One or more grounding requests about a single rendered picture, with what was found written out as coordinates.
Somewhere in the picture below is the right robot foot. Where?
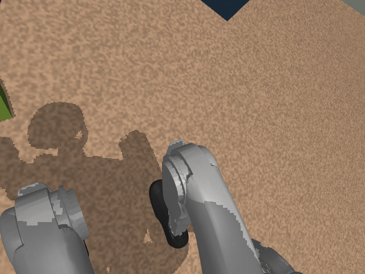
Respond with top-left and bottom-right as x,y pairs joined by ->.
149,179 -> 189,248

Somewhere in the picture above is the right robot hand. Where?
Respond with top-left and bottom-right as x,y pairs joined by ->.
251,239 -> 295,274

